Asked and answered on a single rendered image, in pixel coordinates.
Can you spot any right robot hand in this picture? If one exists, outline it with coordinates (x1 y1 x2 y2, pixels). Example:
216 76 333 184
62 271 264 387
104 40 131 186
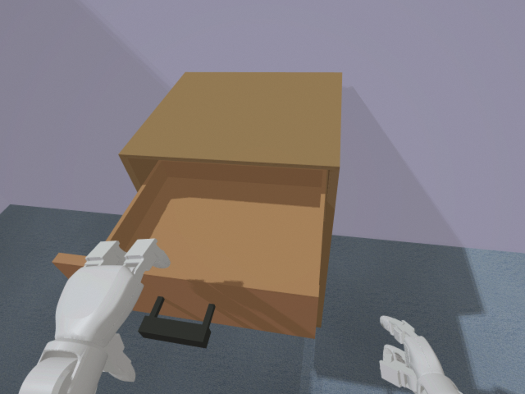
379 316 445 394

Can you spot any left robot hand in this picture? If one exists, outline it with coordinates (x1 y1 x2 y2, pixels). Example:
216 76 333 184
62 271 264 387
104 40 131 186
55 239 171 382

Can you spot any left robot forearm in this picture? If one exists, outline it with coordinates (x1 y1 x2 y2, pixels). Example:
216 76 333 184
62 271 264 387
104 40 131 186
19 338 108 394

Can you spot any right robot forearm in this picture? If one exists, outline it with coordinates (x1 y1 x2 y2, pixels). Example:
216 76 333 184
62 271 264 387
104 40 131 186
417 373 463 394

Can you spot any handle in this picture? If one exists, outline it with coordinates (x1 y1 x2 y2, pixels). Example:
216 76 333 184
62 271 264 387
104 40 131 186
138 296 216 349

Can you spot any drawer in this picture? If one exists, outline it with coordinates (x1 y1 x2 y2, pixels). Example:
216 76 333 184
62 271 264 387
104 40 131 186
52 160 327 339

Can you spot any cabinet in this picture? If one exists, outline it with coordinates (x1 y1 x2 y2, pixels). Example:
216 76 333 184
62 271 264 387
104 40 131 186
118 72 342 328

